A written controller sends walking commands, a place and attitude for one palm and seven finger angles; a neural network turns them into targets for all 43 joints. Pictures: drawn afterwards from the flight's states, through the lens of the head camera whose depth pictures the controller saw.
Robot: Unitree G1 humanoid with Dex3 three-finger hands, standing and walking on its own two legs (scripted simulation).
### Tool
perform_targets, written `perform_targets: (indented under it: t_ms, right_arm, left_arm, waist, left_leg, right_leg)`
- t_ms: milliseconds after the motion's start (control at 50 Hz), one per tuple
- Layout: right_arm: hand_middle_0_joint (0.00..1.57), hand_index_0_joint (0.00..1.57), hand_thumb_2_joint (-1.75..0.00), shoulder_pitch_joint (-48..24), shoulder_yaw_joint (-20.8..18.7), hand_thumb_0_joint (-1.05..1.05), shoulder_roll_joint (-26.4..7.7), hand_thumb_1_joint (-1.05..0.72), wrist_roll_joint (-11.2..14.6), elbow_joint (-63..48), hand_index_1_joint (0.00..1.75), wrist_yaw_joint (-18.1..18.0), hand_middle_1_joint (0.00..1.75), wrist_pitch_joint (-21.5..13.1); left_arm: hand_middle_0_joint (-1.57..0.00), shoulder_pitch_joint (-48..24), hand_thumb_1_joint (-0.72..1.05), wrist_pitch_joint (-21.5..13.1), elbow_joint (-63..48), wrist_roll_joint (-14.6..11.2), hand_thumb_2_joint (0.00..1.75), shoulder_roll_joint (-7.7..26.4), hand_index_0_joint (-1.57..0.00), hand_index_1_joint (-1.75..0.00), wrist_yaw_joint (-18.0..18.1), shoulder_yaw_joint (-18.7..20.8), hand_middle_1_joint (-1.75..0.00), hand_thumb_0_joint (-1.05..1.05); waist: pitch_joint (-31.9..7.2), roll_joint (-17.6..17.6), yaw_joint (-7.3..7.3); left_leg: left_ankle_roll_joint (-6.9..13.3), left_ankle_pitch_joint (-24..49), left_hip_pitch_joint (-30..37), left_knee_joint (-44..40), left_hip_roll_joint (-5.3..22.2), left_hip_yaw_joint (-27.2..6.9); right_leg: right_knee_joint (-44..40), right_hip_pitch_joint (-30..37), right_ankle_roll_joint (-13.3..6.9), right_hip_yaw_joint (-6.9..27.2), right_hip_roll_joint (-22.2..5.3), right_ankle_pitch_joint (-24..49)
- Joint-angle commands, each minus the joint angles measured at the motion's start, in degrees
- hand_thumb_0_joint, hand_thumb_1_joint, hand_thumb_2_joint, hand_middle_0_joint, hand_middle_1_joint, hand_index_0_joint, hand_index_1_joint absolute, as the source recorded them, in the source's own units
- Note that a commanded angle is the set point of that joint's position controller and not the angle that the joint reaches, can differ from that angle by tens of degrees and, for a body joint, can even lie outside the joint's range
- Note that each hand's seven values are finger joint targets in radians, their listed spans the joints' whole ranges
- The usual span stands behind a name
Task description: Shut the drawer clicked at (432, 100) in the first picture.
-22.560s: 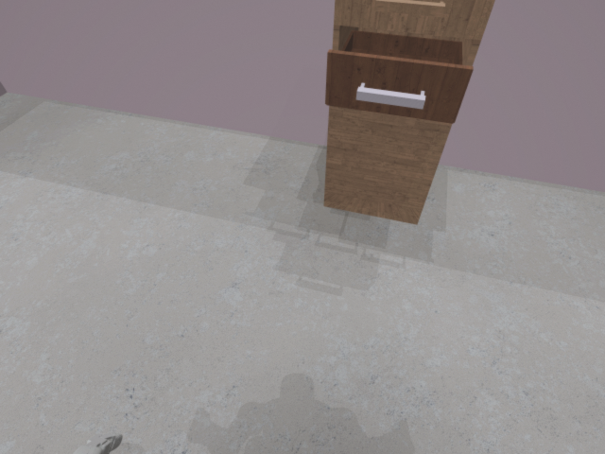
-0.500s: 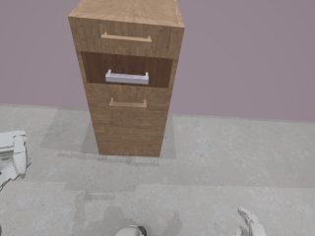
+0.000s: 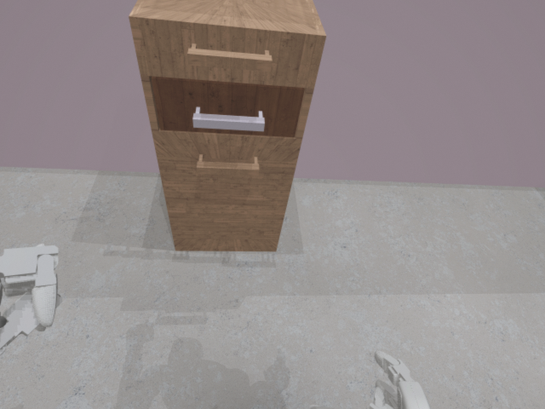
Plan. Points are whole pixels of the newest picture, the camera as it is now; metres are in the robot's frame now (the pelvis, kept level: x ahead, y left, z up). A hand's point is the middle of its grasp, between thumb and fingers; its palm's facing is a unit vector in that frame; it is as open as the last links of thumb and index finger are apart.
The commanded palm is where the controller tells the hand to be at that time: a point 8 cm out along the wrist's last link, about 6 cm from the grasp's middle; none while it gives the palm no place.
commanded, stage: stop stepping back and stand still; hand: left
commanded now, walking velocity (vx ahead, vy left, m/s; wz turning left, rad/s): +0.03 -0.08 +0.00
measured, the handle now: (229, 117) +0.81 +0.14 -0.06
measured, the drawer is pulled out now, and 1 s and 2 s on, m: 0.00 0.00 0.00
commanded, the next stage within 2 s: let the arm hang, fingers relaxed in 0.62 s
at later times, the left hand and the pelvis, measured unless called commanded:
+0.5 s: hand (106, 298) +0.20 +0.19 +0.15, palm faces +0.34 -0.81 -0.49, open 3.2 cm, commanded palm +0.14 +0.23 +0.17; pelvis +0.01 -0.04 -0.01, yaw -1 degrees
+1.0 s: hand out of the picture +0.05 +0.16 -0.18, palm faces +0.03 -0.97 -0.23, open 3.1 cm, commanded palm none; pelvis -0.01 -0.03 -0.02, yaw +2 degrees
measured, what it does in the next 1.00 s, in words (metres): steps on the spot: right foot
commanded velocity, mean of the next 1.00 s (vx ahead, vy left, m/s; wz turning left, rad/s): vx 0.00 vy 0.00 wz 0.00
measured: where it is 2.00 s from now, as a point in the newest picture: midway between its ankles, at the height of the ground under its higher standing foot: outside the picture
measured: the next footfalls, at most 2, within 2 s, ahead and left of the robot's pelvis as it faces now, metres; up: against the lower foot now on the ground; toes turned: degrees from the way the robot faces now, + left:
right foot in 0.22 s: +0.00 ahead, -0.12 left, +0.00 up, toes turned -4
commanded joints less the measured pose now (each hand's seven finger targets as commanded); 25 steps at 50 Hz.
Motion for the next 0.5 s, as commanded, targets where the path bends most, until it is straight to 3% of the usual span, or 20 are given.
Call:
perform_targets:
  t_ms: [0,80,120,160,180,200,240,260,300,340,400,480]
  right_arm:
    - [0.20,0.20,-0.90,-5.43,-4.83,0.00,-10.08,-0.90,-0.23,-8.68,0.30,-2.26,0.30,-1.38]
    - [0.20,0.20,-0.90,-5.86,-5.14,0.00,-10.67,-0.90,-0.36,-8.19,0.30,-3.11,0.30,-1.47]
    - [0.20,0.20,-0.90,-6.18,-5.19,0.00,-11.09,-0.90,-0.43,-7.99,0.30,-3.14,0.30,-1.15]
    - [0.20,0.20,-0.90,-6.87,-4.75,0.00,-10.29,-0.90,-0.16,-7.82,0.30,-2.98,0.30,-0.70]
    - [0.20,0.20,-0.90,-7.26,-4.89,0.00,-10.24,-0.90,-0.17,-8.08,0.30,-2.99,0.30,-0.48]
    - [0.20,0.20,-0.90,-7.31,-4.99,0.00,-10.28,-0.90,-0.22,-7.93,0.30,-2.92,0.30,-0.52]
    - [0.20,0.20,-0.90,-7.08,-5.98,0.00,-10.75,-0.90,1.23,-7.71,0.30,-2.84,0.30,-0.28]
    - [0.20,0.20,-0.90,-7.17,-5.82,0.00,-10.46,-0.90,1.51,-7.92,0.30,-2.68,0.30,0.20]
    - [0.20,0.20,-0.90,-7.70,-5.53,0.00,-10.34,-0.90,1.71,-8.29,0.30,-2.69,0.30,0.84]
    - [0.20,0.20,-0.90,-8.10,-5.36,0.00,-10.27,-0.90,1.67,-8.52,0.30,-3.02,0.30,1.21]
    - [0.20,0.20,-0.90,-7.86,-5.41,0.00,-10.40,-0.90,1.69,-8.69,0.30,-3.31,0.30,1.59]
    - [0.20,0.20,-0.90,-7.84,-5.51,0.00,-10.70,-0.90,1.72,-8.84,0.30,-3.32,0.30,1.63]
  left_arm:
    - [-1.40,0.69,0.90,-2.41,-6.50,-0.90,0.90,6.44,-1.40,-1.60,2.43,6.94,-1.60,0.00]
    - [-1.40,-1.27,0.90,-1.70,-5.26,-1.47,0.90,6.39,-1.40,-1.60,2.75,5.40,-1.60,0.00]
    - [-1.40,-2.04,0.90,-1.60,-5.92,-1.13,0.90,6.24,-1.40,-1.60,2.52,4.57,-1.60,0.00]
    - [-1.40,-1.75,0.90,-2.05,-5.06,-1.53,0.90,7.69,-1.40,-1.60,2.13,5.62,-1.60,0.00]
    - [-1.40,-2.29,0.90,-2.33,-5.19,-1.89,0.90,8.43,-1.40,-1.60,2.04,6.55,-1.60,0.00]
    - [-1.40,-3.03,0.90,-3.00,-5.72,-2.31,0.90,9.41,-1.40,-1.60,2.06,8.25,-1.60,0.00]
    - [-1.40,-0.50,0.90,-2.87,-3.78,-2.63,0.90,7.61,-1.40,-1.60,1.78,7.60,-1.60,0.00]
    - [-1.40,0.66,0.90,-2.94,-3.71,-2.94,0.90,7.23,-1.40,-1.60,1.86,7.67,-1.60,0.00]
    - [-1.40,0.36,0.90,-3.51,-4.15,-2.73,0.90,7.14,-1.40,-1.60,2.06,8.04,-1.60,0.00]
    - [-1.40,0.21,0.90,-3.84,-3.33,-2.49,0.90,7.35,-1.40,-1.60,2.15,8.26,-1.60,0.00]
    - [-1.40,-0.31,0.90,-4.12,-1.07,-2.32,0.90,6.67,-1.40,-1.60,1.94,7.55,-1.60,0.00]
    - [-1.40,-2.08,0.90,-4.08,0.28,-2.11,0.90,5.77,-1.40,-1.60,1.75,5.87,-1.60,0.00]
  waist:
    - [-2.80,14.17,0.47]
    - [-5.76,12.69,0.31]
    - [-6.58,12.13,0.01]
    - [-7.40,7.57,-0.30]
    - [-7.07,4.73,-0.48]
    - [-8.08,4.20,-0.60]
    - [-8.32,-2.75,0.01]
    - [-8.54,-3.48,0.04]
    - [-8.05,0.33,-0.04]
    - [-7.43,4.30,0.15]
    - [-6.65,2.85,0.40]
    - [-5.13,1.26,0.49]
  left_leg:
    - [-1.64,-20.10,-2.03,-17.87,12.56,-10.93]
    - [-1.25,-8.44,4.89,-12.95,11.56,-9.90]
    - [-1.61,-3.55,3.69,-8.22,8.92,-7.75]
    - [-2.47,-0.62,0.77,-2.76,6.35,-6.46]
    - [-3.03,-0.01,0.05,0.54,4.68,-5.87]
    - [-3.28,1.38,1.04,2.50,4.04,-5.83]
    - [-2.47,0.76,1.44,6.69,3.33,-4.55]
    - [-2.31,2.14,0.83,8.08,2.98,-3.79]
    - [-2.20,5.61,1.03,7.65,2.75,-2.95]
    - [-2.02,10.22,2.25,6.37,3.39,-3.25]
    - [-1.44,11.92,3.53,6.23,3.99,-3.63]
    - [-1.56,7.19,2.44,6.89,3.05,-3.07]
  right_leg:
    - [-7.63,6.24,-0.66,-2.03,0.77,-3.31]
    - [-20.05,11.16,-1.21,-2.33,1.56,-5.20]
    - [-28.33,16.52,-1.56,-1.21,1.26,1.06]
    - [-32.60,21.08,-2.40,2.78,-2.23,8.48]
    - [-31.90,20.00,-3.40,5.72,-4.88,12.63]
    - [-30.34,18.34,-4.10,7.79,-6.92,16.26]
    - [-30.31,15.96,-4.13,10.24,-8.04,16.38]
    - [-29.88,16.45,-4.29,10.53,-9.17,20.12]
    - [-28.12,16.55,-3.52,9.71,-9.06,25.67]
    - [-26.84,16.02,-2.02,8.13,-7.59,26.65]
    - [-27.62,14.66,-0.39,7.49,-6.25,25.13]
    - [-29.80,14.10,0.06,8.83,-7.16,23.52]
